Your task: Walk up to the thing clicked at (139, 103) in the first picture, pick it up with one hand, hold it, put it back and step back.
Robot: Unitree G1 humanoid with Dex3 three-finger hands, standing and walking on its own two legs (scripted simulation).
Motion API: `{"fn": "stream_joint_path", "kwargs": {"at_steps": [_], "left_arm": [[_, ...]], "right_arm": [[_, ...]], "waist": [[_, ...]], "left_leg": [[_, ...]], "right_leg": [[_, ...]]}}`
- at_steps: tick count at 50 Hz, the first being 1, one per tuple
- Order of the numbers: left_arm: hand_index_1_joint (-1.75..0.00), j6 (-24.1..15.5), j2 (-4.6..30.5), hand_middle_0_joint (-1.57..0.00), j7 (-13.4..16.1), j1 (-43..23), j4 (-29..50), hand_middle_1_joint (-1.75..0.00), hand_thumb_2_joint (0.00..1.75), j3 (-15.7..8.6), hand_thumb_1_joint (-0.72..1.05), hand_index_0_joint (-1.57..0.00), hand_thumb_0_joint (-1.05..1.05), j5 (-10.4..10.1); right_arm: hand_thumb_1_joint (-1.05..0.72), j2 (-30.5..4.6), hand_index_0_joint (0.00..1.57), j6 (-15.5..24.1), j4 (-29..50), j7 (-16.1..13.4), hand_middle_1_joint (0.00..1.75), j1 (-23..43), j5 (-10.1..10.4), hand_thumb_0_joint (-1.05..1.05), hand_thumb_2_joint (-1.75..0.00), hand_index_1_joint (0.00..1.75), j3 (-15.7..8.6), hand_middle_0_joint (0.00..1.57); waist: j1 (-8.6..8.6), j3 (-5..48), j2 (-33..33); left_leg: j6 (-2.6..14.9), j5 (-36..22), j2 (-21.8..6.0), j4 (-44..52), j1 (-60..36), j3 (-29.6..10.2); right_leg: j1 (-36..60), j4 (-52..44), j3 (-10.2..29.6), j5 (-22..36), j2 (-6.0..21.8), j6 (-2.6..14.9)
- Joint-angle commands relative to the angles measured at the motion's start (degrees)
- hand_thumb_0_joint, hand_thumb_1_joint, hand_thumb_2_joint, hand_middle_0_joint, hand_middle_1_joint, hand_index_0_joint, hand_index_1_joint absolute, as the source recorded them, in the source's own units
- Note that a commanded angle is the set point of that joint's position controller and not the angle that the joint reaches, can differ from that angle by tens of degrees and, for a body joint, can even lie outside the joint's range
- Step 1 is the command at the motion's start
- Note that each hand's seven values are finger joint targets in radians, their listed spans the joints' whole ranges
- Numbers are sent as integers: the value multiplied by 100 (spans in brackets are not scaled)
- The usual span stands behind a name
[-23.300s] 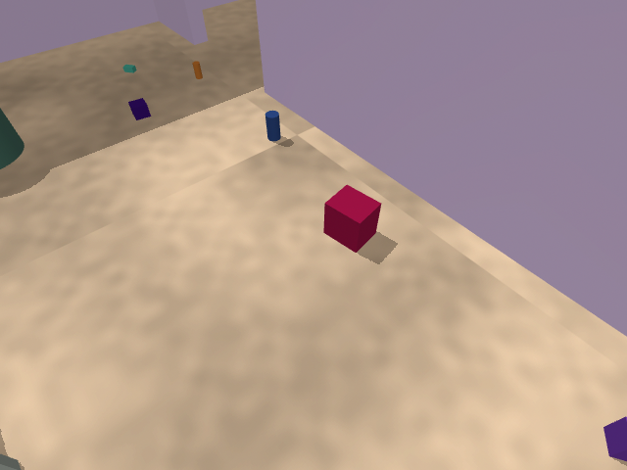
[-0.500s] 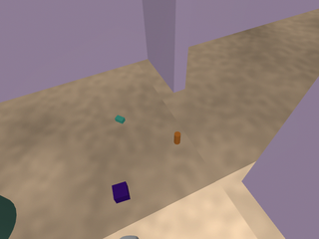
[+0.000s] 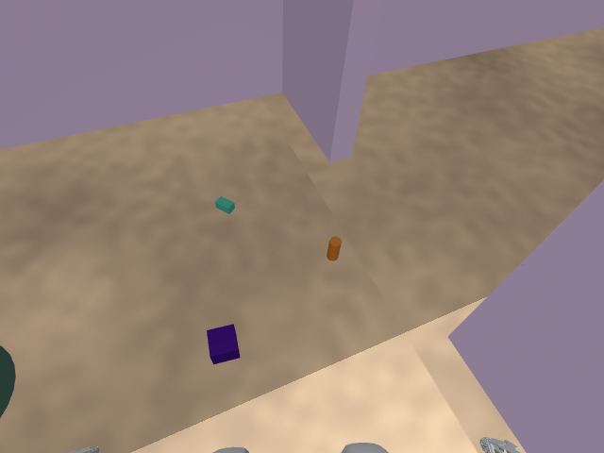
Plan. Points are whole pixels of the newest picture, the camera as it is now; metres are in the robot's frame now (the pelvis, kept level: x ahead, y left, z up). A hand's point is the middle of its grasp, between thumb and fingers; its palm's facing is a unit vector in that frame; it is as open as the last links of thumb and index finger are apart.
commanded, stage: stand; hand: left
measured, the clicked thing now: (223, 344) +0.51 +0.21 -0.72
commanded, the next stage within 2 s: none
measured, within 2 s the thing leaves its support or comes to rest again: neither
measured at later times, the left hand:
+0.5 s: hand out of the picture +0.09 +0.23 -0.13, palm faces -0.02 -0.94 -0.34, open 7.4 cm
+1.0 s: hand out of the picture +0.13 +0.24 -0.13, palm faces -0.03 -0.94 -0.34, open 7.4 cm
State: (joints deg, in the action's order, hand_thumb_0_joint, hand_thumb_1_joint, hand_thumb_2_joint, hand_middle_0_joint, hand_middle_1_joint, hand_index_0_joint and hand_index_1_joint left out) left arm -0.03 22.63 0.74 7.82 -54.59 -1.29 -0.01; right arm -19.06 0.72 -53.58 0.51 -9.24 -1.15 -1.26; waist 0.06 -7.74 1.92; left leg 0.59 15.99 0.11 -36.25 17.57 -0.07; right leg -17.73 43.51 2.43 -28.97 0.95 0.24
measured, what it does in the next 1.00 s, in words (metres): stands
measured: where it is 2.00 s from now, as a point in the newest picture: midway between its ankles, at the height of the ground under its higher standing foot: outside the picture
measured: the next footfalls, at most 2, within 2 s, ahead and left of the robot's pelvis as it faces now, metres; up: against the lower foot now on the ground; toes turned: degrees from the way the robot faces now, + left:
none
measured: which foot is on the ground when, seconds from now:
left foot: down 0.00-1.00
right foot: down 0.00-1.00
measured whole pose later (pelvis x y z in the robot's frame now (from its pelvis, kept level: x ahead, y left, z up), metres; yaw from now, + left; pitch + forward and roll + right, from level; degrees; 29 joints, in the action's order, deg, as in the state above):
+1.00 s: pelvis +0.04 -0.01 +0.02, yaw -1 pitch -1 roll +0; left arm -1.1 19.9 -0.3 4.0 -65.0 -0.3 0.3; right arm -19.8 0.8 -65.9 0.4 -3.2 -0.2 -0.2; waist -0.3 -3.2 -0.1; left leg -1.2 9.8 -1.4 -18.8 7.8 0.0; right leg -5.1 18.3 1.4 -12.0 0.3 -0.7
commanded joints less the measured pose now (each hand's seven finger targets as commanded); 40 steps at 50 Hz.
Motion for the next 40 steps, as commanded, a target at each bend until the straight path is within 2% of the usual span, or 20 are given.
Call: {"fn": "stream_joint_path", "kwargs": {"at_steps": [1, 2, 3, 4, 5, 6, 8, 10, 12, 15, 17, 21, 23, 26, 30, 33, 35, 36, 40], "left_arm": [[-30, -205, 877, -20, 34, 363, -62, -30, 90, -253, 90, -20, 0, 6], [-30, -256, 1072, -20, 45, 199, -28, -30, 90, -266, 90, -20, 0, 69], [-30, -266, 1308, -20, 21, -240, -10, -30, 90, -277, 90, -20, 0, 85], [-30, -246, 1270, -20, -27, -364, -124, -30, 90, -260, 90, -20, 0, 101], [-30, -240, 1101, -20, -74, -369, -164, -30, 90, -204, 90, -20, 0, 94], [-30, -235, 1014, -20, -94, -357, -210, -30, 90, -157, 90, -20, 0, 74], [-30, -275, 1031, -20, -104, -295, -341, -30, 90, -132, 90, -20, 0, 38], [-30, -307, 1016, -20, -95, -312, -425, -30, 90, -101, 90, -20, 0, 50], [-30, -317, 1039, -20, -77, -282, -506, -30, 90, -107, 90, -20, 0, 30], [-30, -308, 1035, -20, -73, -281, -569, -30, 90, -121, 90, -20, 0, 18], [-30, -296, 1049, -20, -64, -301, -597, -30, 90, -126, 90, -20, 0, 29], [-30, -301, 1013, -20, -48, -314, -639, -30, 90, -139, 90, -20, 0, 11], [-30, -288, 1021, -20, -44, -313, -670, -30, 90, -154, 90, -20, 0, 0], [-30, -256, 1013, -20, -54, -409, -702, -30, 90, -159, 90, -20, 0, -9], [-30, -232, 996, -20, -56, -504, -708, -30, 90, -156, 90, -20, 0, 13], [-30, -224, 1004, -20, -54, -567, -715, -30, 90, -158, 90, -20, 0, 12], [-30, -217, 963, -20, -52, -509, -734, -30, 90, -157, 90, -20, 0, 10], [-30, -218, 975, -20, -54, -543, -734, -30, 90, -157, 90, -20, 0, 10], [-30, -210, 971, -20, -43, -575, -727, -30, 90, -155, 90, -20, 0, 5]], "right_arm": [[-90, -1436, 20, 115, 196, -69, 30, 415, 49, 0, -90, 30, -399, 20], [-90, -1264, 20, 116, 167, -63, 30, 398, 116, 0, -90, 30, -332, 20], [-90, -1205, 20, 117, 113, -57, 30, 409, 162, 0, -90, 30, -292, 20], [-90, -1283, 20, 103, -38, -50, 30, 416, 138, 0, -90, 30, -305, 20], [-90, -1355, 20, 115, -107, -36, 30, 574, 118, 0, -90, 30, -306, 20], [-90, -1403, 20, 118, -157, -18, 30, 686, 109, 0, -90, 30, -316, 20], [-90, -1274, 20, 121, -296, 6, 30, 660, 91, 0, -90, 30, -273, 20], [-90, -1246, 20, 137, -432, 5, 30, 574, 101, 0, -90, 30, -243, 20], [-90, -1262, 20, 138, -550, 13, 30, 585, 102, 0, -90, 30, -235, 20], [-90, -1257, 20, 152, -634, 15, 30, 629, 85, 0, -90, 30, -209, 20], [-90, -1264, 20, 147, -670, 13, 30, 668, 79, 0, -90, 30, -201, 20], [-90, -1319, 20, 171, -744, -21, 30, 741, 79, 0, -90, 30, -194, 20], [-90, -1332, 20, 174, -777, -37, 30, 792, 78, 0, -90, 30, -182, 20], [-90, -1311, 20, 181, -820, -48, 30, 773, 85, 0, -90, 30, -143, 20], [-90, -1325, 20, 170, -858, -60, 30, 798, 68, 0, -90, 30, -137, 20], [-90, -1311, 20, 169, -892, -62, 30, 760, 69, 0, -90, 30, -120, 20], [-90, -1352, 20, 181, -886, -78, 30, 836, 76, 0, -90, 30, -135, 20], [-90, -1337, 20, 180, -894, -81, 30, 799, 73, 0, -90, 30, -128, 20], [-90, -1357, 20, 168, -898, -89, 30, 816, 77, 0, -90, 30, -142, 20]], "waist": [[141, 836, -1146], [95, 888, -812], [-177, 734, -356], [-229, 511, -317], [-124, 590, -371], [-75, 592, -394], [-103, 547, -105], [-159, 645, 51], [-149, 601, 45], [-101, 660, 21], [-85, 611, 32], [-42, 898, -108], [6, 971, -176], [-10, 847, -195], [-7, 992, -201], [-34, 999, -204], [16, 1097, -253], [-14, 1160, -235], [-27, 1191, -184]], "left_leg": [[460, -884, -1012, 1301, -308, -1135], [215, -795, -931, 1278, -13, -1076], [110, 111, -572, 1503, -302, -832], [118, 596, -584, 1654, -727, -819], [141, 755, -695, 1733, -842, -937], [135, 749, -692, 1760, -729, -942], [169, 245, -649, 1654, -921, -788], [126, -368, -617, 1582, -1154, -661], [114, -353, -606, 1618, -1206, -633], [96, -519, -652, 1715, -1230, -620], [76, -502, -638, 1760, -1094, -604], [54, -1154, -718, 1790, -1218, -585], [56, -1321, -729, 1817, -1156, -562], [13, -1187, -729, 1951, -1057, -561], [10, -1280, -761, 1959, -1065, -561], [-1, -1362, -760, 1990, -1081, -547], [21, -1726, -800, 1903, -1301, -535], [22, -1847, -807, 1907, -1300, -508], [2, -1980, -801, 1866, -1316, -488]], "right_leg": [[1135, -2020, -99, 1662, 13, -26], [1451, -2162, 406, 2069, 372, 81], [741, -2237, 791, 1473, 589, 249], [114, -2309, 749, 793, 549, 287], [192, -2356, 564, 627, 464, 238], [335, -2468, 537, 654, 474, 214], [253, -2736, 638, 810, 560, 208], [316, -2842, 673, 1267, 631, 190], [256, -2972, 684, 1173, 633, 156], [402, -2955, 625, 1380, 621, 139], [473, -2994, 598, 1259, 612, 123], [881, -2803, 487, 2336, 605, 109], [1064, -2730, 420, 2563, 597, 100], [1025, -2733, 403, 2334, 575, 94], [1140, -2734, 349, 2358, 573, 83], [1163, -2725, 338, 2458, 571, 77], [1156, -2678, 347, 2761, 591, 78], [1213, -2650, 334, 2846, 596, 84], [1289, -2659, 301, 3059, 599, 75]]}}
